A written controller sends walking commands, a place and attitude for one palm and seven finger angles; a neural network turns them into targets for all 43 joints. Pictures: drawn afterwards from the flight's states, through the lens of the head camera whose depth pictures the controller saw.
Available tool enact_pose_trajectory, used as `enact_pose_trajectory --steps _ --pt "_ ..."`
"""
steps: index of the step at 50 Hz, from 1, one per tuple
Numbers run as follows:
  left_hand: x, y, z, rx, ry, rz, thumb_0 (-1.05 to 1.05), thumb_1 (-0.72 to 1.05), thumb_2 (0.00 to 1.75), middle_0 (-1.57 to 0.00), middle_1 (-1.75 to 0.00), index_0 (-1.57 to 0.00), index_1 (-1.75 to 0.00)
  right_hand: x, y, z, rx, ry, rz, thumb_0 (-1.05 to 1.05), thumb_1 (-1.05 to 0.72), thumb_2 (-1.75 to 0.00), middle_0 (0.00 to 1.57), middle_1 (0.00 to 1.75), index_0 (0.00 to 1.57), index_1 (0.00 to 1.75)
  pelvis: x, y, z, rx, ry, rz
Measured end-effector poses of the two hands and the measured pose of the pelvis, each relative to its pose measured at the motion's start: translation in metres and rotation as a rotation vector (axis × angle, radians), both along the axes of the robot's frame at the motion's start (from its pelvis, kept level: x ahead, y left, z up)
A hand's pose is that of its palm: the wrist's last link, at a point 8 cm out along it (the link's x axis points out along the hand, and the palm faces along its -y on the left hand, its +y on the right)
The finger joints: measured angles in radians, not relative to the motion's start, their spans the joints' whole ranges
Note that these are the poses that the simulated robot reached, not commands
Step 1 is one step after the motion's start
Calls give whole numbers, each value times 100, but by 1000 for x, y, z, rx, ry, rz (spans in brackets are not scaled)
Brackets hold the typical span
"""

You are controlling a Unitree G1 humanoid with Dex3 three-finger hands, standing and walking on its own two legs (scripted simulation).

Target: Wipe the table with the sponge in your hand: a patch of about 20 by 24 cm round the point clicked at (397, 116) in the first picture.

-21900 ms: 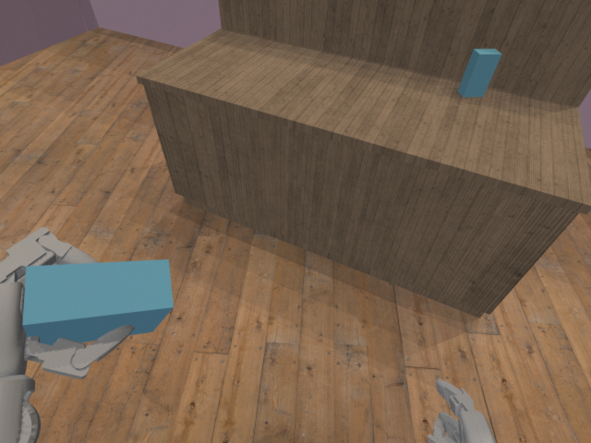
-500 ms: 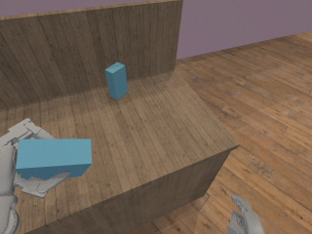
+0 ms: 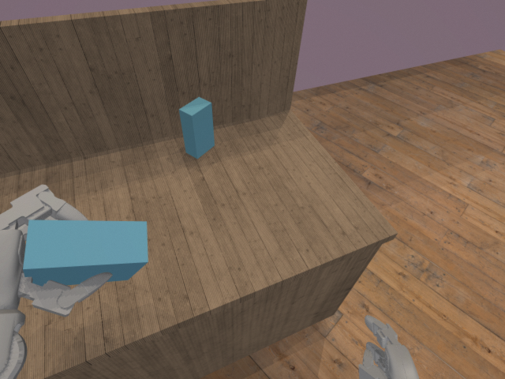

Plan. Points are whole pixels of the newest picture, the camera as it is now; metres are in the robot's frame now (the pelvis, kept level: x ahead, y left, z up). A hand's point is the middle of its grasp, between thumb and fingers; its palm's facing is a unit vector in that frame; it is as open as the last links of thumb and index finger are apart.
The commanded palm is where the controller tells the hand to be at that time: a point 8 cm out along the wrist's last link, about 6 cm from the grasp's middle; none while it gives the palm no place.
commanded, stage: come to a stop and stand still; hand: left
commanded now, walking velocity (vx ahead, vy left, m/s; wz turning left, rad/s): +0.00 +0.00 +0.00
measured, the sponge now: (103, 254) +0.23 +0.21 +0.13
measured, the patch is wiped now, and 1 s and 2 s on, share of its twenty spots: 0.00 0.00 0.00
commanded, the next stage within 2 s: look again from close up in 1.20 s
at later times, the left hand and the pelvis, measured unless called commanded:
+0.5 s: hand (83, 253) +0.23 +0.24 +0.13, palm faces +0.28 -0.87 -0.40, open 9.4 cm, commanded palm +0.17 +0.28 +0.17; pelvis +0.01 +0.00 +0.00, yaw +0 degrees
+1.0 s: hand (54, 242) +0.23 +0.26 +0.15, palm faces +0.35 -0.87 -0.35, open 9.4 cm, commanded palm +0.17 +0.30 +0.17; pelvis +0.01 +0.02 +0.00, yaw +1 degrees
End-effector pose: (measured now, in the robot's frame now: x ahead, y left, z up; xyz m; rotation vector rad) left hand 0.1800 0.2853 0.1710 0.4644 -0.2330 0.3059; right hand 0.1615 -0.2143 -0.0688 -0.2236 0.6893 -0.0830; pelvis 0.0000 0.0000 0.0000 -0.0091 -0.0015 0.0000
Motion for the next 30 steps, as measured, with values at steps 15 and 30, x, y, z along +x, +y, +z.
enact_pose_trajectory --steps 15,30 --pt "21 17 24 66 -123 47 -2 -43 102 -80 -137 -81 -136 5 -13 -4 21 -16 33 1 -90 -90 21 30 20 30 -1 -7 -3 -11 15 -8" --pt "19 14 -3 5 -79 2 -2 -42 102 -79 -137 -81 -136 20 -10 5 -56 4 32 1 -90 -90 20 30 20 30 14 -2 -3 -14 14 13"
